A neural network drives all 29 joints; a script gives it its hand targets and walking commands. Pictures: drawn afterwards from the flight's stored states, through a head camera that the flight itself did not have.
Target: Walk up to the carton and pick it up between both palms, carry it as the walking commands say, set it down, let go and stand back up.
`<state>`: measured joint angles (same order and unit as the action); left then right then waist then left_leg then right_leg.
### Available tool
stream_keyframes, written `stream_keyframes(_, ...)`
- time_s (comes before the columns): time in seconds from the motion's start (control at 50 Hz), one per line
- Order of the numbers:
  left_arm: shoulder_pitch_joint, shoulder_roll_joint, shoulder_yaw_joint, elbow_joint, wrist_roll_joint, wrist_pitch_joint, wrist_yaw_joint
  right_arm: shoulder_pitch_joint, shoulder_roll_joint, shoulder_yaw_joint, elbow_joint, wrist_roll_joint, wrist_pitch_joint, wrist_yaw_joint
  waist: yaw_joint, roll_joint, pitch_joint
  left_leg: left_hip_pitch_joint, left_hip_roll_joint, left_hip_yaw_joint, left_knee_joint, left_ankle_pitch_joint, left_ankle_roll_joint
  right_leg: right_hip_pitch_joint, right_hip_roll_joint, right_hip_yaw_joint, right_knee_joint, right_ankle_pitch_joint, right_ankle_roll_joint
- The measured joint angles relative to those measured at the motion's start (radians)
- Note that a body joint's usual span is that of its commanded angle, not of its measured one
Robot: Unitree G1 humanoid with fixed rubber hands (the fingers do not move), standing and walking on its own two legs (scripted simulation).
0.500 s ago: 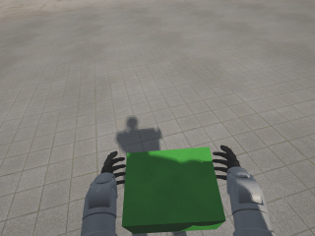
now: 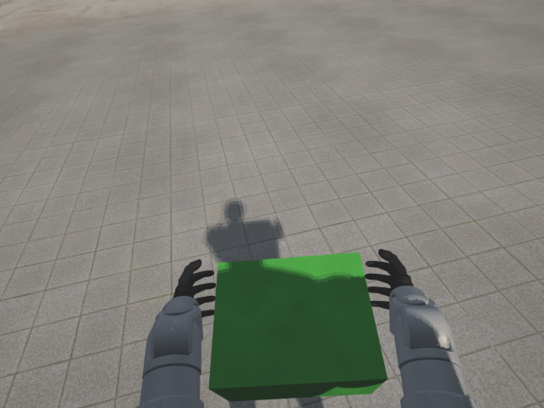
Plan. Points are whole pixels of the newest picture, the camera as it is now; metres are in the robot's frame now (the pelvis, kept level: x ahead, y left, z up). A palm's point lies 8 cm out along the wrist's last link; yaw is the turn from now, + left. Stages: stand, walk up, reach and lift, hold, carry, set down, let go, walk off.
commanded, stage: hold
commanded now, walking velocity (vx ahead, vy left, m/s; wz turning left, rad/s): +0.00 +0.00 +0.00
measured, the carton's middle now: (293, 327) +0.29 +0.01 -0.05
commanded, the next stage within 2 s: carry in 0.32 s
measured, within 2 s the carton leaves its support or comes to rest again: neither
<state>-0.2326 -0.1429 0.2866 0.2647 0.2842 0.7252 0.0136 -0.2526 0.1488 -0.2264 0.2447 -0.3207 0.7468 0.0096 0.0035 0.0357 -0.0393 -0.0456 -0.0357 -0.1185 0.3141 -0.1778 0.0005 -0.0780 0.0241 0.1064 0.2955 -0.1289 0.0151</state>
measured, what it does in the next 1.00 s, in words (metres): walks backwards: right foot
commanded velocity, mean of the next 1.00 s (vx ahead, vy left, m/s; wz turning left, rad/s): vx -0.18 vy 0.14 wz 0.00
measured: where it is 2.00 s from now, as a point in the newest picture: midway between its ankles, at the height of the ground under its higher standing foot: outside the picture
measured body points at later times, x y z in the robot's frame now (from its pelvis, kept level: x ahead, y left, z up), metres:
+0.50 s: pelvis -0.03 +0.02 -0.02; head -0.05 +0.01 +0.43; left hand +0.27 +0.19 +0.03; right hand +0.29 -0.14 +0.03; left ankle +0.00 +0.12 -0.75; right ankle +0.03 -0.13 -0.75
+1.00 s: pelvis -0.15 +0.07 -0.02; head -0.15 +0.05 +0.43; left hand +0.12 +0.24 +0.05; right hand +0.14 -0.09 +0.05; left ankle -0.10 +0.19 -0.68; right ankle -0.14 -0.06 -0.75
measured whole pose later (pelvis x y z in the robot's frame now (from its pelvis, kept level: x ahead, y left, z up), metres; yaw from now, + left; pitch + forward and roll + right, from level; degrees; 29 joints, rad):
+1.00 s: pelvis -0.15 +0.07 -0.02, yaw +1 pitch +3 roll +1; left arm -0.20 -0.14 0.15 -0.25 0.07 1.23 0.24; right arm -0.23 0.14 -0.17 -0.24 -0.15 1.22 -0.16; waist 0.01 0.03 -0.07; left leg -0.65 -0.03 -0.02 1.07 -0.38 0.00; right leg -0.35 -0.08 -0.09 0.60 -0.30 0.01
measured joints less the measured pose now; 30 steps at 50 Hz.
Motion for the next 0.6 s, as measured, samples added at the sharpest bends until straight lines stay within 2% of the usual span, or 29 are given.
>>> stream_keyframes(0.32,-0.004,-0.001,-0.008,-0.006,-0.008,0.001,0.022,-0.005,0.001,-0.007,-0.003,0.006,-0.006,0.003,-0.001,0.001,-0.016,-0.041,-0.011,0.008,0.032,-0.006,0.011,-0.036,-0.009,0.003,0.023,-0.003,0.012)
stream_keyframes(0.36,0.002,0.0,-0.033,-0.044,-0.035,0.015,0.052,0.0,-0.003,0.012,-0.034,0.018,0.002,-0.023,-0.001,0.001,-0.037,-0.117,-0.018,0.009,0.11,-0.034,0.011,-0.11,-0.01,-0.003,0.099,-0.033,0.015)
stream_keyframes(0.42,-0.005,-0.003,-0.069,-0.092,-0.077,0.042,0.099,-0.005,-0.002,0.03,-0.087,0.051,0.027,-0.113,-0.004,0.005,-0.045,-0.212,-0.022,0.025,0.215,-0.042,0.018,-0.2,-0.015,-0.02,0.202,-0.074,0.025)
stream_keyframes(0.46,-0.012,-0.003,-0.077,-0.127,-0.099,0.07,0.116,-0.015,-0.011,0.033,-0.121,0.076,0.057,-0.121,-0.009,0.003,-0.048,-0.272,-0.028,0.037,0.278,-0.084,0.02,-0.25,-0.028,-0.034,0.248,-0.049,0.014)
stream_keyframes(0.5,-0.019,-0.007,-0.092,-0.154,-0.108,0.103,0.133,-0.019,-0.033,0.044,-0.143,0.1,0.087,-0.123,-0.014,0.008,-0.047,-0.32,-0.019,0.069,0.323,-0.11,0.021,-0.285,-0.037,-0.052,0.281,-0.083,0.026)
stream_keyframes(0.54,-0.014,-0.005,-0.106,-0.204,-0.121,0.155,0.149,-0.012,-0.051,0.063,-0.18,0.144,0.129,-0.142,-0.019,-0.013,-0.036,-0.346,-0.016,0.102,0.341,-0.139,0.034,-0.308,-0.056,-0.054,0.299,-0.097,0.043)
stream_keyframes(0.58,-0.003,-0.001,-0.117,-0.275,-0.143,0.216,0.169,-0.015,-0.056,0.073,-0.226,0.181,0.182,-0.16,-0.029,-0.035,-0.022,-0.359,-0.015,0.135,0.324,-0.075,0.048,-0.333,-0.081,-0.056,0.318,-0.094,0.056)
stream_keyframes(0.6,0.009,0.005,-0.118,-0.313,-0.156,0.246,0.174,-0.019,-0.052,0.077,-0.251,0.196,0.212,-0.173,-0.032,-0.037,-0.021,-0.373,-0.017,0.145,0.322,-0.045,0.057,-0.359,-0.087,-0.06,0.354,-0.131,0.039)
